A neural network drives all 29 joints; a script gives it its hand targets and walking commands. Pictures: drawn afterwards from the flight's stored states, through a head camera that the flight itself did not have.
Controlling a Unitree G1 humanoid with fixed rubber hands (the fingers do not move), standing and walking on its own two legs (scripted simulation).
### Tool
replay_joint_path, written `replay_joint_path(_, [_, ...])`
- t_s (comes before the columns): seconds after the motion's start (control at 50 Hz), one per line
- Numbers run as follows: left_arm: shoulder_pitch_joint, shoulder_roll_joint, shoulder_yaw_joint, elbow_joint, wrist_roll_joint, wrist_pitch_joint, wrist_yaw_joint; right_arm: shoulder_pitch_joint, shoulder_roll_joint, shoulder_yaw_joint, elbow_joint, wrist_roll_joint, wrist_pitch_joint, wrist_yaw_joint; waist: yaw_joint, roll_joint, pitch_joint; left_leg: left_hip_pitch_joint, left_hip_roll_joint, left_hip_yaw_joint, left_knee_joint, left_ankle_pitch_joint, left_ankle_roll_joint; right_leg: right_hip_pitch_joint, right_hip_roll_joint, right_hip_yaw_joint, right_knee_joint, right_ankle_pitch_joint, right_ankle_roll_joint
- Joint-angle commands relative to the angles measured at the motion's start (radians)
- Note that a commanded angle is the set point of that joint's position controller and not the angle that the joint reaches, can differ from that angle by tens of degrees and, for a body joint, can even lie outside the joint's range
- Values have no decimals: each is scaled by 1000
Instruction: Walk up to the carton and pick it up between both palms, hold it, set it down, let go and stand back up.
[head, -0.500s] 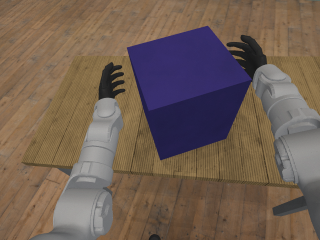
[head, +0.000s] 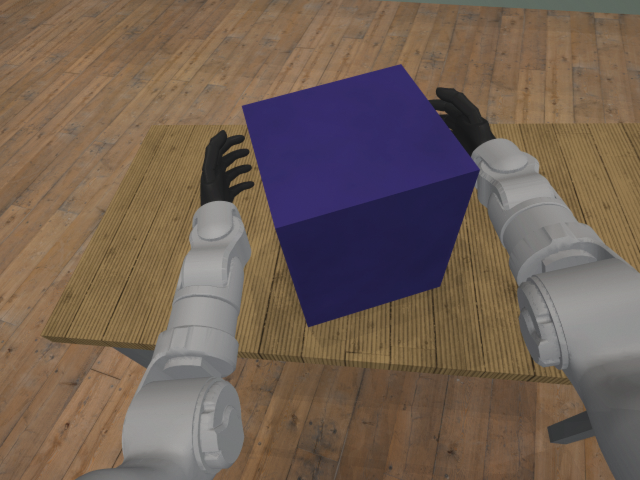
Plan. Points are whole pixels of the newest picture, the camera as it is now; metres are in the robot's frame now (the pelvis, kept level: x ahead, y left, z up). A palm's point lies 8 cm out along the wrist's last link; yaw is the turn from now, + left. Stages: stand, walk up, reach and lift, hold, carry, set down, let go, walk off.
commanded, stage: reach and lift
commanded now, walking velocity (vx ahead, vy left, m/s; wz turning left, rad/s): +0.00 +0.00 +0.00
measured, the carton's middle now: (351, 205) +0.47 +0.08 +0.05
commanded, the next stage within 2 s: none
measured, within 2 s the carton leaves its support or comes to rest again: leaves its support in 0.48 s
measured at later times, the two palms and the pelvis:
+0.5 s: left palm (214, 204) +0.39 +0.23 +0.11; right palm (467, 144) +0.51 -0.05 +0.13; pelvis +0.00 +0.00 +0.00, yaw +0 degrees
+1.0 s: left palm (213, 206) +0.39 +0.24 +0.11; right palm (464, 144) +0.51 -0.05 +0.13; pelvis +0.00 +0.00 +0.00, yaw +0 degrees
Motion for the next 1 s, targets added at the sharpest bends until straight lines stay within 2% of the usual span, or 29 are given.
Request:
replay_joint_path(0.0, [-362,-391,48,-64,199,-24,-127,-340,495,-199,-50,-152,-63,53,-2,-158,-638,214,-86,50,35,437,1,464,-41,-130,38,596,48])
replay_joint_path(0.02, [-420,-408,18,-96,201,-27,-130,-385,501,-272,-92,-186,-84,50,-54,-133,-655,233,-77,38,30,449,-3,460,-38,-143,42,606,46])
replay_joint_path(0.04, [-359,-409,56,-65,226,-23,-136,-329,522,-251,-43,-192,-72,57,-18,-136,-594,247,-80,48,36,476,1,456,-38,-130,31,580,41])
replay_joint_path(0.06, [-347,-391,73,-44,225,-22,-142,-323,515,-262,-47,-223,-72,54,-10,-187,-561,245,-77,48,28,446,15,470,-43,-142,35,607,53])
replay_joint_path(0.08, [-372,-379,75,-64,227,-22,-141,-349,523,-287,-58,-241,-79,51,-18,-183,-552,225,-79,54,19,397,24,482,-48,-134,21,550,53])
replay_joint_path(0.12, [-300,-396,86,0,247,-29,-157,-362,549,-267,-78,-256,-100,44,6,-185,-559,208,-79,50,17,437,23,527,-67,-134,46,759,74])
replay_joint_path(0.18, [-347,-393,90,-27,261,-43,-154,-331,567,-284,-60,-274,-106,46,-23,-179,-584,197,-81,55,13,445,25,551,-55,-137,63,738,75])
replay_joint_path(0.2, [-336,-375,110,-26,273,-45,-151,-344,569,-258,-63,-273,-104,47,14,-185,-566,192,-76,55,3,416,31,553,-61,-135,67,744,79])
replay_joint_path(0.22, [-331,-409,73,-35,243,-39,-152,-314,579,-300,-56,-281,-105,37,-48,-201,-584,218,-70,49,4,430,34,532,-57,-141,50,736,80])
replay_joint_path(0.24, [-328,-397,99,-28,239,-50,-157,-323,582,-277,-75,-274,-103,39,-8,-219,-554,187,-79,57,1,404,43,556,-65,-134,65,745,89])
replay_joint_path(0.3, [-335,-409,107,-21,268,-48,-156,-320,617,-283,-54,-270,-103,42,5,-169,-570,194,-72,64,-9,394,35,537,-65,-120,56,679,81])
replay_joint_path(0.36, [-318,-416,76,6,246,-43,-150,-315,590,-302,-32,-271,-103,41,-15,-183,-537,207,-68,47,9,424,36,505,-60,-134,56,702,71])
replay_joint_path(0.4, [-358,-432,54,-9,242,-44,-149,-314,594,-313,-33,-257,-107,38,-35,-145,-541,243,-64,46,9,435,29,473,-47,-147,45,661,67])
replay_joint_path(0.42, [-374,-436,64,-18,229,-54,-147,-351,599,-282,-69,-252,-115,38,6,-180,-586,212,-61,50,12,420,29,483,-58,-130,47,655,72])
replay_joint_path(0.44, [-374,-428,61,-13,239,-54,-144,-328,591,-299,-66,-277,-114,39,-19,-176,-591,218,-66,48,12,424,35,481,-53,-142,43,643,65])
replay_joint_path(0.54, [-378,-397,111,28,239,-44,-150,-333,608,-318,-23,-272,-82,41,-17,-232,-502,213,-76,61,-11,335,50,480,-58,-131,25,572,82])
replay_joint_path(0.58, [-378,-388,99,19,228,-54,-146,-362,599,-310,-55,-268,-87,44,4,-209,-544,185,-70,61,-7,344,43,487,-64,-113,34,557,74])
replay_joint_path(0.6, [-392,-414,95,-1,238,-57,-138,-346,597,-313,-18,-273,-91,45,-3,-194,-540,211,-70,61,3,383,34,478,-49,-125,36,557,63])
replay_joint_path(0.62, [-380,-431,64,-22,233,-51,-137,-320,614,-333,-17,-278,-90,40,-40,-185,-545,227,-66,54,9,404,35,452,-41,-141,27,520,54])
replay_joint_path(0.64, [-385,-441,56,-4,227,-57,-133,-342,631,-314,-34,-265,-100,36,-15,-169,-549,246,-69,56,19,429,33,450,-46,-134,30,571,60])
replay_joint_path(0.7, [-373,-436,51,-11,236,-55,-133,-311,631,-330,-17,-291,-87,38,-56,-168,-528,223,-66,46,3,406,23,473,-40,-137,34,554,55])
replay_joint_path(0.76, [-378,-436,50,-5,226,-58,-135,-358,627,-309,-60,-267,-105,42,-6,-168,-586,245,-67,59,26,442,25,481,-41,-129,38,572,60])
replay_joint_path(0.8, [-359,-441,35,16,224,-60,-126,-319,612,-318,25,-267,-99,42,-15,-149,-534,255,-68,53,22,461,24,443,-36,-137,19,517,42])
replay_joint_path(0.82, [-387,-422,40,-10,218,-62,-125,-340,624,-314,-8,-280,-101,43,-34,-179,-572,270,-70,53,27,441,27,446,-39,-136,25,541,51])
replay_joint_path(0.86, [-399,-408,58,0,222,-61,-125,-359,629,-308,-37,-276,-89,39,-19,-193,-546,222,-75,59,15,382,35,472,-47,-125,28,507,58])
replay_joint_path(0.9, [-364,-430,59,25,229,-57,-130,-325,612,-335,-3,-286,-92,36,-32,-151,-511,270,-65,54,14,438,25,435,-38,-138,15,502,44])
replay_joint_path(0.92, [-382,-422,58,23,233,-60,-123,-361,623,-320,-35,-281,-99,35,-7,-172,-535,260,-71,58,8,410,32,449,-44,-136,7,479,56])
replay_joint_path(0.94, [-398,-437,35,0,205,-60,-120,-326,610,-342,13,-285,-90,36,-43,-174,-544,265,-66,56,21,433,22,443,-38,-142,17,494,50])
replay_joint_path(0.98, [-363,-430,51,28,222,-67,-124,-340,651,-305,-61,-285,-104,21,-16,-170,-575,241,-75,54,12,388,37,502,-56,-126,25,561,68])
